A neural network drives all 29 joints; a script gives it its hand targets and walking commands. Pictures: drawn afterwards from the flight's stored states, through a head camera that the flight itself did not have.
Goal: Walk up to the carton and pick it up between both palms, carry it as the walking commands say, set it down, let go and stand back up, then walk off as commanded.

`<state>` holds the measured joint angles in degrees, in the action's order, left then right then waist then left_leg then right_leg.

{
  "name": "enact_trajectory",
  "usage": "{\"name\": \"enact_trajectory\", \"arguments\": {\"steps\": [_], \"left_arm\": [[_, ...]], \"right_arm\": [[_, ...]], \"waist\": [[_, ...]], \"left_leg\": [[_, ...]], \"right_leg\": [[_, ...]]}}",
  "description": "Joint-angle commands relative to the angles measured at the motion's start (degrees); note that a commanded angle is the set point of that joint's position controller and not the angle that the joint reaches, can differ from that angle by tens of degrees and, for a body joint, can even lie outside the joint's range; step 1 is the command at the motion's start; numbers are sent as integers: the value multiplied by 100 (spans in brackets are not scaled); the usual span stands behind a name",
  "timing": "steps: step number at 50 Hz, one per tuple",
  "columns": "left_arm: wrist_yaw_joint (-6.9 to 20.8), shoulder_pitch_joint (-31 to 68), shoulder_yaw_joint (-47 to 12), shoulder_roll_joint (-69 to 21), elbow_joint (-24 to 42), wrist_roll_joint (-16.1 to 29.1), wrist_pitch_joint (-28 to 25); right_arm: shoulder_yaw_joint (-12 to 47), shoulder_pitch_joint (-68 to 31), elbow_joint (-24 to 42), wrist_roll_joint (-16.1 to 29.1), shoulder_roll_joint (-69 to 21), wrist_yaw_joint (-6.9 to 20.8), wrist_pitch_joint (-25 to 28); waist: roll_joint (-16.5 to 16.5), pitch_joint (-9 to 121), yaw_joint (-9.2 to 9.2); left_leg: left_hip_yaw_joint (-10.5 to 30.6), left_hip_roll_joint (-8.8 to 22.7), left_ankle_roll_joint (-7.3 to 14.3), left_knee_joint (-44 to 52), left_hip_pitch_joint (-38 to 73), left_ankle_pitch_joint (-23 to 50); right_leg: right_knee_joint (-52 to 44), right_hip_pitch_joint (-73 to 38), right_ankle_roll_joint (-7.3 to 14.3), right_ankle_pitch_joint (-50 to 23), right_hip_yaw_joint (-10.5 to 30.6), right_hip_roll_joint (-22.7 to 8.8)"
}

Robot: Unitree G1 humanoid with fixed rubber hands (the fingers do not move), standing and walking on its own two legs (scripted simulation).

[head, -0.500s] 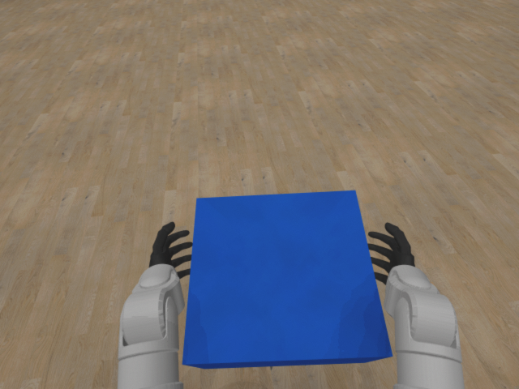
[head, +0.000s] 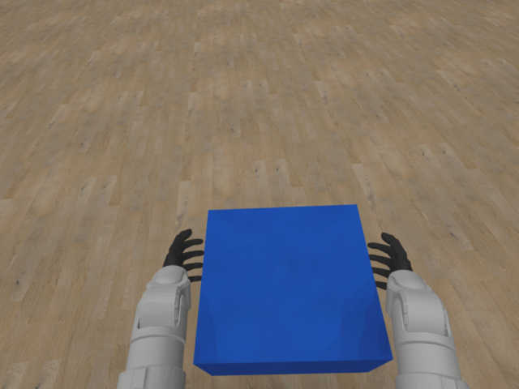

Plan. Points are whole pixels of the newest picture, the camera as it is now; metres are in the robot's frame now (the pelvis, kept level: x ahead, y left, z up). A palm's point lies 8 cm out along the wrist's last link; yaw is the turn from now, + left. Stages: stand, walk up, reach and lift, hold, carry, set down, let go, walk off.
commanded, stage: hold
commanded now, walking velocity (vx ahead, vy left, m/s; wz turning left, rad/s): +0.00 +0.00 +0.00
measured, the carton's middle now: (285, 288) +0.29 -0.01 -0.06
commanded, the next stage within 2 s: set down in 0.06 s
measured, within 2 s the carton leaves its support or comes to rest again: neither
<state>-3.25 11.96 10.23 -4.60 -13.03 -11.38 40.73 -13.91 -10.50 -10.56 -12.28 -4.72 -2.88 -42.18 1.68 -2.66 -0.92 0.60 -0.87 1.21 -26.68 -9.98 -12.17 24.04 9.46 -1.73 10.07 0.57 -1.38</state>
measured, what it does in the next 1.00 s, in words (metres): stands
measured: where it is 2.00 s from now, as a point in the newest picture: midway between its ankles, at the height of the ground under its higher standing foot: outside the picture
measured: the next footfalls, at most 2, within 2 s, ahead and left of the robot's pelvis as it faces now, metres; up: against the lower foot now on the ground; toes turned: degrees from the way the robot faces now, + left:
none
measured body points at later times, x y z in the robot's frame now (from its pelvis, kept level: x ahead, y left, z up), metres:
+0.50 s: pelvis +0.01 -0.04 +0.00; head +0.01 -0.04 +0.45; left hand +0.32 +0.16 +0.00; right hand +0.32 -0.21 +0.00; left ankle +0.03 +0.10 -0.74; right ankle +0.04 -0.14 -0.74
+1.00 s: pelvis -0.01 +0.00 -0.03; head +0.12 -0.01 +0.39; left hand +0.35 +0.16 -0.09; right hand +0.34 -0.20 -0.09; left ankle +0.03 +0.10 -0.74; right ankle +0.04 -0.14 -0.74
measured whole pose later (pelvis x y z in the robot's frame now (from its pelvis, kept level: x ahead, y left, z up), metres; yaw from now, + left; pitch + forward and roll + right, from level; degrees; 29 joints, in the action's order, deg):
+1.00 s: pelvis -0.01 +0.00 -0.03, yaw -1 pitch +21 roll -1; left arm 2.5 26.4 23.4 -5.5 -28.5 -14.0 20.2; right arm -26.7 -26.0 -27.2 -17.2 -4.8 4.0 -21.3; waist 0.7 5.0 -0.4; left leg 3.4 -2.8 0.6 -40.8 -48.0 -13.9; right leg 39.0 48.0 -1.9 12.3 3.9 0.6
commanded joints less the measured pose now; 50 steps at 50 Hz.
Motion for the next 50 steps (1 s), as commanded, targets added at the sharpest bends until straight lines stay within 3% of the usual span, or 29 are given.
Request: {"name": "enact_trajectory", "arguments": {"steps": [1, 4, 5, 6, 7, 9, 10, 11, 12, 13, 17, 18, 19, 20, 21, 24, 25, 26, 28, 31, 33, 34, 35, 38, 42, 43, 47, 48, 50], "left_arm": [[1842, 4062, -3827, -5543, 1071, 1840, -654], [1983, 2609, -3186, -5831, -186, 1483, -397], [2056, 2626, -2675, -5540, -745, 1121, -345], [2143, 2753, -2481, -5297, -1004, 1003, -324], [2236, 2856, -2285, -5287, -1091, 915, -311], [2378, 3285, -2365, -5254, -672, 1021, -463], [2421, 3373, -2346, -5236, -421, 1000, -515], [2410, 3515, -2161, -5085, -759, 823, -510], [2451, 3424, -2166, -5165, -697, 845, -593], [2487, 3210, -1859, -4956, -1231, 672, -598], [2626, 3765, -1962, -4713, -910, 734, -1012], [2670, 3784, -1917, -4733, -1011, 776, -1124], [2675, 3453, -1784, -4678, -1259, 640, -1145], [2680, 3845, -1830, -4674, -1106, 661, -1279], [2637, 3592, -1811, -4789, -1106, 630, -1340], [2650, 3769, -1678, -4699, -1407, 568, -1401], [2622, 3521, -1534, -4601, -1522, 389, -1431], [2597, 3702, -1813, -4794, -1362, 535, -1520], [2612, 3135, -1333, -4692, -1800, 387, -1527], [2549, 3486, -1562, -4605, -1504, 492, -1672], [2456, 3425, -1622, -4712, -1465, 415, -1774], [2442, 3439, -1616, -4651, -1449, 536, -1828], [2370, 3685, -1774, -4729, -1391, 530, -1877], [2293, 3350, -1682, -4930, -1708, 501, -1967], [2152, 3893, -1896, -5188, -1573, 683, -2168], [2102, 3795, -1765, -5106, -1664, 554, -2155], [2094, 4137, -1843, -5417, -1663, 532, -2217], [2071, 4291, -1762, -5125, -1466, 486, -2229], [2118, 4197, -1943, -5490, -1680, 604, -2180]], "right_arm": [[4050, -4302, 1340, 1863, -4943, 1868, 676], [3654, -3187, 128, 1446, -4638, 2090, 390], [3233, -3171, -345, 1361, -4779, 2176, 327], [2669, -2638, -1005, 1070, -4549, 2183, 274], [2456, -2850, -1181, 980, -4572, 2238, 251], [2561, -3093, -980, 1071, -5021, 2290, 358], [2700, -3359, -911, 1234, -5274, 2339, 406], [2341, -3404, -1050, 1060, -4917, 2346, 472], [2618, -3613, -776, 1122, -5234, 2327, 520], [2489, -3905, -776, 1022, -5028, 2296, 554], [2417, -3677, -1011, 942, -5388, 2184, 840], [2413, -3869, -1057, 860, -5446, 2127, 925], [2492, -3982, -916, 954, -5315, 2073, 1031], [2375, -3985, -1008, 861, -5310, 2056, 1106], [2586, -4166, -848, 1020, -5277, 2088, 1237], [2232, -3975, -1185, 808, -5235, 1982, 1339], [2341, -4091, -1171, 885, -5230, 1981, 1440], [2400, -3638, -1202, 838, -5288, 1969, 1484], [2350, -4007, -1134, 793, -5021, 1903, 1534], [2109, -3478, -1337, 554, -4929, 1894, 1684], [2229, -3617, -1304, 691, -4863, 1955, 1867], [2076, -3521, -1482, 578, -4686, 1949, 1855], [2005, -3561, -1583, 550, -4775, 1997, 1944], [2190, -3962, -1406, 577, -4686, 2058, 2088], [1898, -3909, -1654, 432, -4486, 2190, 2287], [1963, -4065, -1705, 457, -4496, 2262, 2313], [1904, -4564, -1556, 442, -4466, 2369, 2383], [1874, -4371, -1932, 470, -4583, 2415, 2335], [2188, -4940, -1432, 668, -4572, 2454, 2410]], "waist": [[-171, 3575, -359], [-316, 2399, -94], [54, 1973, -8], [118, 1401, -291], [103, 1105, -220], [-285, 1299, -113], [-197, 1568, 188], [126, 1367, 4], [-82, 1478, 243], [-564, 1260, 195], [-294, 1785, 188], [-798, 1960, 41], [-364, 2117, 219], [-427, 2024, 54], [-315, 2308, 328], [-165, 2328, 103], [-73, 2458, 352], [144, 2412, 106], [-432, 2904, 290], [-159, 3072, -37], [289, 3342, 217], [-227, 3155, -8], [181, 3340, 3], [-139, 3635, 130], [126, 3840, -151], [261, 3774, 131], [68, 4587, -127], [13, 4528, 142], [243, 4938, 125]], "left_leg": [[525, -108, -83, 544, 1172, 1952], [635, -154, -131, 875, 306, 1464], [547, -221, -73, 973, 218, 936], [549, -185, -107, 1083, 77, 739], [534, -175, -85, 1180, -52, 216], [526, -242, 19, 1174, 2, 448], [434, -284, 47, 1096, 12, 413], [467, -266, 41, 1103, -39, 320], [355, -325, 78, 1037, -337, 180], [311, -335, 139, 1041, -312, 59], [148, -471, 158, 700, -403, 113], [177, -447, 202, 641, -363, 255], [211, -413, 204, 558, -346, 379], [232, -420, 187, 495, -521, 262], [286, -408, 167, 433, -494, 541], [303, -383, 133, 311, -837, 465], [280, -418, 119, 277, -880, 561], [256, -454, 73, 161, -1147, 669], [272, -446, 72, 98, -1266, 757], [293, -447, 28, -49, -1263, 1038], [260, -489, -65, -220, -1446, 1480], [322, -451, -72, -235, -1524, 1535], [314, -424, -97, -278, -1522, 1557], [357, -397, -64, -419, -1488, 1404], [371, -395, -233, -705, -1503, 1932], [370, -362, -283, -742, -1468, 2050], [322, -402, -295, -1158, -1620, 1684], [320, -382, -301, -1178, -1785, 1893], [301, -391, -339, -1343, -1788, 1703]], "right_leg": [[-109, -1109, 292, -1446, -68, 709], [-321, -932, 304, -1304, 47, 739], [-427, -844, 277, -1001, 71, 642], [-557, -639, 266, -889, 77, 602], [-660, -600, 260, -407, 92, 587], [-770, -891, 208, -666, 126, 617], [-809, -1042, 209, -514, 199, 585], [-772, -925, 266, -534, 246, 483], [-756, -1261, 215, -432, 289, 504], [-804, -1065, 118, -261, 228, 494], [-815, -1194, 98, -301, 472, 355], [-717, -1120, 8, -545, 424, 395], [-593, -1078, 63, -661, 485, 299], [-504, -980, 42, -621, 453, 339], [-362, -888, 102, -779, 413, 373], [-143, -647, 71, -939, 422, 363], [-102, -600, 77, -953, 420, 395], [-17, -738, 143, -1507, 546, 326], [102, -794, 48, -1601, 472, 382], [243, -432, 144, -1844, 399, 457], [427, -154, 204, -2067, 367, 533], [475, -49, 141, -2150, 272, 562], [573, 229, 225, -1989, 271, 602], [740, 562, 261, -1399, 150, 671], [1017, 1529, 332, -1474, 84, 772], [1191, 1966, 332, -1191, 42, 767], [1527, 2423, 345, -936, -43, 828], [1612, 2566, 317, -1087, -58, 833], [1848, 2674, 356, -960, -47, 813]]}}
